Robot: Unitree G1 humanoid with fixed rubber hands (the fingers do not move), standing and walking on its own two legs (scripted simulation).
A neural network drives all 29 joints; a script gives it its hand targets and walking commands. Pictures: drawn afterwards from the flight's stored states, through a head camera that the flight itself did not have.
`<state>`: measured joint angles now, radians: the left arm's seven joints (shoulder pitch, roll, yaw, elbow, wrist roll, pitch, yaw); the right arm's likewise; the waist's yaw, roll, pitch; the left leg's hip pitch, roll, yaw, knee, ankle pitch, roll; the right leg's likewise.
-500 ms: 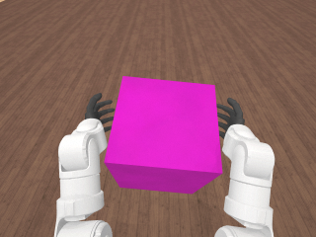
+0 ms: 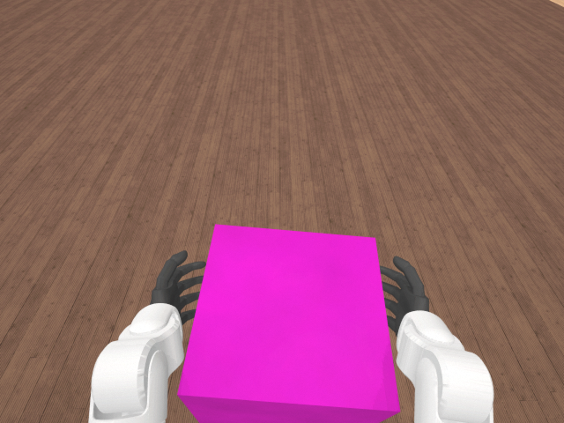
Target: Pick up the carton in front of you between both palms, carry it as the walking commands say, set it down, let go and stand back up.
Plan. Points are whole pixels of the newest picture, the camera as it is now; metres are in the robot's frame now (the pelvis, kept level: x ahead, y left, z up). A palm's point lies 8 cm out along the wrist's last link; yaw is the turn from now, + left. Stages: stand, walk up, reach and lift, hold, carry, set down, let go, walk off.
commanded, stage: carry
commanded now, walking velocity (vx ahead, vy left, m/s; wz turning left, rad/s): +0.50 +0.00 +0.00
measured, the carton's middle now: (284, 340) +0.26 +0.00 +0.01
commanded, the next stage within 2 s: none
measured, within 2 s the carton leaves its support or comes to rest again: neither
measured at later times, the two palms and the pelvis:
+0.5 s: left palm (229, 169) +0.55 +0.11 +0.08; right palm (386, 177) +0.56 -0.20 +0.06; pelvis +0.33 -0.05 -0.01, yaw +2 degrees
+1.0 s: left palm (229, 91) +0.86 +0.14 +0.08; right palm (350, 92) +0.86 -0.16 +0.09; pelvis +0.63 -0.01 +0.00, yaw +0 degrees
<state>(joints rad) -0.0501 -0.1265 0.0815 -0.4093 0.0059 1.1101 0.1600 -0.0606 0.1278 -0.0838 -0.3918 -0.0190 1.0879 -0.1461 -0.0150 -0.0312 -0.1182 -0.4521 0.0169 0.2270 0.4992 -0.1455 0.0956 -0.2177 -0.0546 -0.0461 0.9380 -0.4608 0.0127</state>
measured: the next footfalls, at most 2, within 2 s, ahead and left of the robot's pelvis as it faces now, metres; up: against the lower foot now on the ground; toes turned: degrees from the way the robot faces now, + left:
right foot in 0.42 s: +0.47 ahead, -0.14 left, +0.00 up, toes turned -11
left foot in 0.92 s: +0.77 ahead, +0.08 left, +0.00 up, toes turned -6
